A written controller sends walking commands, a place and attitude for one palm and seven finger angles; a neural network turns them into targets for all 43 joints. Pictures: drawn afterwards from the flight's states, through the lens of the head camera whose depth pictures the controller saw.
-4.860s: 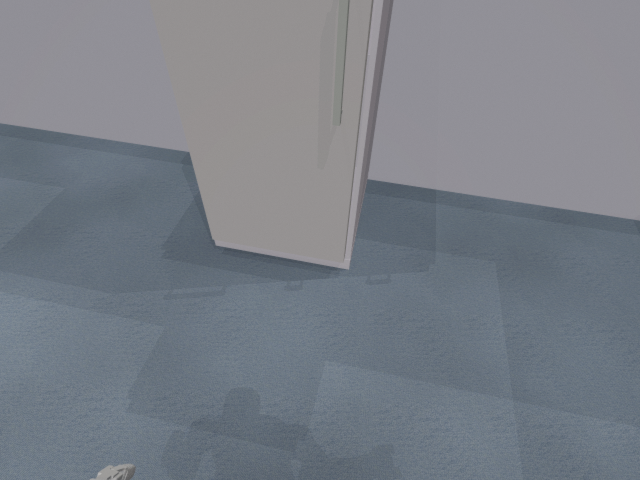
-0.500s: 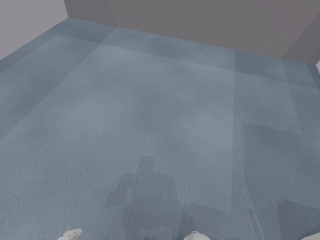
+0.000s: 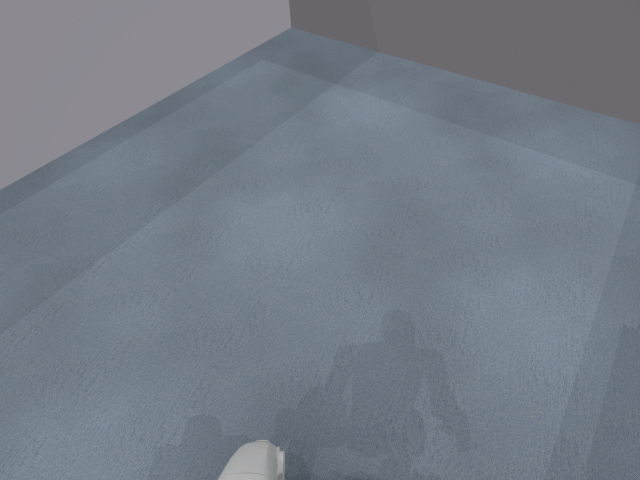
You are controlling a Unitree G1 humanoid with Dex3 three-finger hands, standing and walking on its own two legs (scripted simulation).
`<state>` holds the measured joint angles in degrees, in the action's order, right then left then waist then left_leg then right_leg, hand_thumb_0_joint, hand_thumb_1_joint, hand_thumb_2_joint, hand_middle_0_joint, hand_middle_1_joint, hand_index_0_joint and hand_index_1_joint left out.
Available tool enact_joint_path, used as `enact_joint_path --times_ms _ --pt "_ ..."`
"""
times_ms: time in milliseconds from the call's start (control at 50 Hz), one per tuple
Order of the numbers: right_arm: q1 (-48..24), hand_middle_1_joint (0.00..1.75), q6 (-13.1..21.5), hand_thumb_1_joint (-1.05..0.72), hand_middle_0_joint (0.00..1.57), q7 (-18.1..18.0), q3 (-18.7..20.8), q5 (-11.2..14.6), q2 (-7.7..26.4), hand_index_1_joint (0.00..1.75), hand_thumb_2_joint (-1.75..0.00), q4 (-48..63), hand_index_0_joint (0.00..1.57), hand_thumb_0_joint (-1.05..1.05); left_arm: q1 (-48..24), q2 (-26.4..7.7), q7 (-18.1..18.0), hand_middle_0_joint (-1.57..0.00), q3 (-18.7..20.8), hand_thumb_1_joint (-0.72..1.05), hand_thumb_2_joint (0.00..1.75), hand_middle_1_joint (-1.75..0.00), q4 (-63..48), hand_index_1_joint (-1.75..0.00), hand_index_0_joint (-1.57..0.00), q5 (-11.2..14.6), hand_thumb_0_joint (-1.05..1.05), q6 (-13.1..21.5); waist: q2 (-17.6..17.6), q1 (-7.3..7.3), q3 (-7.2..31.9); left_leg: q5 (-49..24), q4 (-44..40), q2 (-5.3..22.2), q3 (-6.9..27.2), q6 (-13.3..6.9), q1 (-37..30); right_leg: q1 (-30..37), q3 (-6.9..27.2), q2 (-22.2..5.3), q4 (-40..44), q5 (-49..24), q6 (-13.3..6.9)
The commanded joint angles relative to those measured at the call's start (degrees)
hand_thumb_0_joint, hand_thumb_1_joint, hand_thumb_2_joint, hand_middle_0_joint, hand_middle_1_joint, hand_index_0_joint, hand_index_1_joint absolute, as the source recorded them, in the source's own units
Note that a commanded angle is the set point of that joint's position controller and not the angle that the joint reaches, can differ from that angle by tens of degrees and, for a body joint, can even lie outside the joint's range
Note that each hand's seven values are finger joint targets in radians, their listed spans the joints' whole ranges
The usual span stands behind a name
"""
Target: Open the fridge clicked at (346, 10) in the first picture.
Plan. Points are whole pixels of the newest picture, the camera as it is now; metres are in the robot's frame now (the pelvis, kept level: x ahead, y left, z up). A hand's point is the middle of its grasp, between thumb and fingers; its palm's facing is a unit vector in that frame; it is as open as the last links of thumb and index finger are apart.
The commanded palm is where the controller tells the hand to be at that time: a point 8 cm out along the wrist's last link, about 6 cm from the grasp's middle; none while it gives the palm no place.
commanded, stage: walk to a spot facing it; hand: right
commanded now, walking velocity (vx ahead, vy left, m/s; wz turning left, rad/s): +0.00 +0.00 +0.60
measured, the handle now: out of the picture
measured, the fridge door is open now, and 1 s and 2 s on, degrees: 0 0 0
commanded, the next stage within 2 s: turn to face it in 0.24 s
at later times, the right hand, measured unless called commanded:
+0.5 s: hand (401, 429) +0.23 -0.10 -0.16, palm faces -0.26 +0.94 -0.23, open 7.4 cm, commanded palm none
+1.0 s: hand out of the picture +0.14 -0.20 -0.17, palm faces +0.05 +0.97 -0.26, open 7.4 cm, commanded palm none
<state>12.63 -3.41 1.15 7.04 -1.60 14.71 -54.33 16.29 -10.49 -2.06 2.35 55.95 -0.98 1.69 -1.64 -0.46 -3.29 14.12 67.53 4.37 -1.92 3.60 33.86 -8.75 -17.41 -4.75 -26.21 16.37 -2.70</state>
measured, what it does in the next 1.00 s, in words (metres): steps on the spot: left foot, then right foot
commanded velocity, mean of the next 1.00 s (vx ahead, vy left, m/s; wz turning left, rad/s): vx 0.00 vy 0.00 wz -0.23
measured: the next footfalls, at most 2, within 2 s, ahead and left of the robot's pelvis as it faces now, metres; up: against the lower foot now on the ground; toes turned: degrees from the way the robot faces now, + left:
left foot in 0.24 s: +0.09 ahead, +0.14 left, +0.00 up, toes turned +17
right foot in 0.64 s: +0.16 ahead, -0.07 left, +0.00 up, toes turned +2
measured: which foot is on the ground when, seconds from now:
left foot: up 0.00-0.22, down 0.24-0.68, up 0.70-1.00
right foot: down 0.00-0.24, up 0.26-0.62, down 0.64-1.00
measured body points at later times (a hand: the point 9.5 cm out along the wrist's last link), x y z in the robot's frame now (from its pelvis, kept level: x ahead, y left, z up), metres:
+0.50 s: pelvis +0.07 +0.04 -0.01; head +0.09 +0.07 +0.44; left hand +0.06 +0.29 -0.16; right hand +0.24 -0.15 -0.14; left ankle +0.05 +0.13 -0.74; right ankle +0.11 -0.11 -0.68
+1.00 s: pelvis +0.07 +0.01 +0.00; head +0.11 +0.00 +0.45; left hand +0.11 +0.26 -0.14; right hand +0.14 -0.25 -0.15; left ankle +0.03 +0.19 -0.68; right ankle +0.12 -0.07 -0.74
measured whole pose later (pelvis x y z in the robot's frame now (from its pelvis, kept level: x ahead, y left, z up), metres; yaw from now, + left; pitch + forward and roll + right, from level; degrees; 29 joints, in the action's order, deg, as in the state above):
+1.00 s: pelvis +0.07 +0.01 +0.00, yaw -1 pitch +2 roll +3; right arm 10.1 -3.6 -1.3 5.1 -0.7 14.0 -55.0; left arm 13.6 -11.0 -0.1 3.3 54.4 -1.4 -1.7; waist 0.8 1.6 -4.0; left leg 24.7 54.1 3.1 0.6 4.6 24.0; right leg -19.6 2.4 1.4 -26.5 8.5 -3.2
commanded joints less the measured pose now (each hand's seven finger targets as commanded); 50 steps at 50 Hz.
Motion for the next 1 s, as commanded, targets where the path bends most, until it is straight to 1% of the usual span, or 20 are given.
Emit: enact_joint_path --times_ms 0,120,140,180,200,220,240,300,380,460,520,580,620,640,660,680,700,760,820,980 --pt "-2.72 0.3 0.24 -0.9 0.2 0.6 -1.08 -0.02 -1.43 0.3 -0.9 4.8 0.2 0.0 2.96 -7.48 0.1 -0.2 1.96 0.9 0.9 -0.3 -2.46 -0.3 -0.2 -0.39 0.0 0.85 7.64 1.26 0.58 0.67 -7.84 1.83 -0.96 0.44 2.46 4.45 7.69 -16.97 8.14 -29.19 -3.83" --pt "-8.37 0.3 1.13 -0.9 0.2 0.29 -1.83 0.09 -0.8 0.3 -0.9 7.66 0.2 0.0 5.19 -9.79 0.83 -0.2 3.06 0.9 0.9 -0.3 -1.15 -0.3 -0.2 -0.82 0.0 -0.43 10.97 3.3 1.12 6.3 -22.98 -0.77 -5.02 -1.7 -5.77 5.97 3.74 -18.6 2.25 -33.78 -3.02" --pt "-8.09 0.3 1.45 -0.9 0.2 0.21 -1.77 0.04 -0.52 0.3 -0.9 7.8 0.2 0.0 5.14 -10.3 0.89 -0.2 3.14 0.9 0.9 -0.3 -1.29 -0.3 -0.2 -0.86 0.0 -0.56 10.86 2.88 1.75 6.78 -25.37 -1.56 -5.38 -2.39 -7.97 5.87 3.26 -18.76 0.22 -36.14 -2.39" --pt "-1.22 0.3 2.67 -0.9 0.2 -0.16 -1.25 0.03 2.0 0.3 -0.9 6.45 0.2 0.0 4.4 -11.26 1.27 -0.2 3.36 0.9 0.9 -0.3 -2.18 -0.3 -0.2 -0.38 0.0 -0.72 7.72 -1.07 6.65 -0.45 -35.81 -2.92 -5.45 -4.13 -20.21 3.33 0.19 -17.55 -12.42 -39.44 1.16" --pt "4.88 0.3 3.72 -0.9 0.2 -0.76 -0.34 -0.38 7.05 0.3 -0.9 4.86 0.2 0.0 4.96 -10.08 1.85 -0.2 3.04 0.9 0.9 -0.3 -3.32 -0.3 -0.2 0.34 0.0 -0.94 -2.94 -3.97 12.22 -17.37 -40.59 4.5 4.32 -7.66 -35.68 -8.52 -1.7 -14.25 -26.76 -27.13 4.5" --pt "9.82 0.3 4.21 -0.9 0.2 -1.73 1.14 0.18 14.21 0.3 -0.9 3.78 0.2 0.0 3.13 -5.67 2.08 -0.2 1.98 0.9 0.9 -0.3 -6.49 -0.3 -0.2 0.37 0.0 -1.3 -16.77 -5.24 15.46 -48.67 -41.14 20.32 27.73 -15.53 -43.55 -25.54 1.38 -3.22 -44.07 18.45 8.67" --pt "9.83 0.3 3.69 -0.9 0.2 -2.55 1.21 1.29 14.58 0.3 -0.9 3.23 0.2 0.0 0.43 -6.85 0.97 -0.2 1.9 0.9 0.9 -0.3 -7.3 -0.3 -0.2 0.65 0.0 -1.93 -11.33 -5.23 16.96 -53.72 -40.9 20.99 23.32 -18.89 -42.97 -26.42 12.03 -3.37 -47.97 21.89 7.83" --pt "-0.74 0.3 3.2 -0.9 0.2 -2.95 -0.4 1.41 8.65 0.3 -0.9 5.85 0.2 0.0 -2.72 -6.63 0.97 -0.2 2.01 0.9 0.9 -0.3 -6.53 -0.3 -0.2 0.06 0.0 -2.73 -4.53 -1.29 9.2 -38.84 -43.07 12.47 15.62 -14.78 -32.87 -26.09 15.48 -5.43 -45.81 10.64 8.21" --pt "-4.23 0.3 4.14 -0.9 0.2 -3.12 -1.83 0.49 5.19 0.3 -0.9 5.7 0.2 0.0 3.74 -4.21 0.8 -0.2 1.25 0.9 0.9 -0.3 -2.27 -0.3 -0.2 -0.25 0.0 -3.88 -3.66 2.86 7.69 -35.81 -45.32 8.7 7.11 -12.63 -24.32 -19.81 14.99 -2.74 -39.55 5.68 7.96" --pt "-2.95 0.3 4.81 -0.9 0.2 -2.86 -3.22 0.32 2.71 0.3 -0.9 3.48 0.2 0.0 2.98 -2.61 1.01 -0.2 0.5 0.9 0.9 -0.3 -0.82 -0.3 -0.2 0.24 0.0 -3.45 -5.27 2.47 6.7 -28.74 -46.7 7.04 3.56 -11.93 -21.78 -14.07 14.95 -1.05 -27.4 3.88 7.0" --pt "-1.5 0.3 4.48 -0.9 0.2 -2.96 -2.97 0.14 3.35 0.3 -0.9 1.98 0.2 0.0 -1.24 -2.73 1.35 -0.2 0.47 0.9 0.9 -0.3 -1.71 -0.3 -0.2 0.53 0.0 -2.8 -8.28 0.28 4.32 -26.61 -46.24 8.97 3.77 -12.38 -23.66 -12.57 13.26 0.47 -18.34 4.74 6.58" --pt "-0.59 0.3 3.91 -0.9 0.2 -3.28 -2.43 0.48 4.2 0.3 -0.9 1.55 0.2 0.0 -1.97 -3.48 1.5 -0.2 0.8 0.9 0.9 -0.3 -1.91 -0.3 -0.2 0.29 0.0 -2.79 -7.51 0.21 2.42 -25.41 -43.39 10.87 3.19 -10.99 -22.85 -9.43 12.31 0.61 -11.14 0.61 6.09" --pt "-0.66 0.3 3.25 -0.9 0.2 -3.31 -2.3 0.83 3.42 0.3 -0.9 1.74 0.2 0.0 0.91 -5.45 1.85 -0.2 1.32 0.9 0.9 -0.3 -1.41 -0.3 -0.2 0.23 0.0 -2.59 0.5 1.48 2.9 -15.79 -36.93 9.01 -0.09 -7.02 -18.09 -2.19 15.38 -1.35 -2.52 -12.66 4.57" --pt "1.08 0.3 2.77 -0.9 0.2 -3.2 -2.3 1.14 0.99 0.3 -0.9 2.65 0.2 0.0 2.91 -9.07 1.85 -0.2 2.05 0.9 0.9 -0.3 -1.77 -0.3 -0.2 -0.18 0.0 -2.18 13.27 1.84 3.46 -2.14 -28.39 3.45 -4.69 -3.06 -12.41 0.01 27.92 -10.39 1.3 -27.35 0.19" --pt "-0.06 0.3 2.55 -0.9 0.2 -3.25 -2.78 1.34 -0.7 0.3 -0.9 4.11 0.2 0.0 4.22 -11.87 1.72 -0.2 2.62 0.9 0.9 -0.3 -2.02 -0.3 -0.2 -0.57 0.0 -2.27 21.06 2.34 2.61 19.43 -17.03 -1.26 -5.56 -0.55 -8.27 -1.34 37.71 -18.67 6.97 -37.51 -6.62" --pt "-2.54 0.3 2.19 -0.9 0.2 -3.49 -2.64 0.79 0.48 0.3 -0.9 4.0 0.2 0.0 4.18 -11.48 0.97 -0.2 2.67 0.9 0.9 -0.3 -1.17 -0.3 -0.2 -0.76 0.0 -2.32 19.04 3.15 2.22 21.39 -7.96 -1.35 -0.83 -0.88 -7.34 -3.27 39.78 -17.82 9.31 -31.75 -8.9" --pt "-3.27 0.3 1.92 -0.9 0.2 -3.25 -2.1 0.6 1.01 0.3 -0.9 3.72 0.2 0.0 2.8 -10.43 0.62 -0.2 2.48 0.9 0.9 -0.3 -1.69 -0.3 -0.2 -0.61 0.0 -2.21 16.99 2.52 1.48 17.9 -4.39 -0.28 1.52 -1.13 -4.81 -4.19 38.05 -15.49 10.03 -26.38 -8.41" --pt "-3.06 0.3 2.13 -0.9 0.2 -2.32 -1.7 0.53 0.96 0.3 -0.9 3.64 0.2 0.0 -1.66 -10.03 0.67 -0.2 2.5 0.9 0.9 -0.3 -3.89 -0.3 -0.2 -0.51 0.0 -1.98 9.77 1.18 3.88 10.95 -2.51 -0.01 2.27 -0.42 -3.61 -2.86 32.48 -11.21 8.71 -19.55 -6.63" --pt "-2.79 0.3 1.98 -0.9 0.2 -2.09 -1.74 0.69 0.86 0.3 -0.9 3.51 0.2 0.0 -1.29 -10.88 0.85 -0.2 3.16 0.9 0.9 -0.3 -4.59 -0.3 -0.2 -0.25 0.0 -1.96 6.83 1.87 7.02 9.01 -6.24 -0.64 1.79 0.4 -4.05 0.06 31.82 -9.0 8.75 -16.39 -6.26" --pt "-4.86 0.3 1.97 -0.9 0.2 -2.5 -1.87 1.16 1.17 0.3 -0.9 5.58 0.2 0.0 0.46 -12.85 1.47 -0.2 4.6 0.9 0.9 -0.3 -4.81 -0.3 -0.2 -0.46 0.0 -2.78 10.5 3.58 9.68 12.03 -17.81 -2.47 2.36 0.99 -6.62 2.42 39.16 -8.2 7.39 -16.41 -7.5"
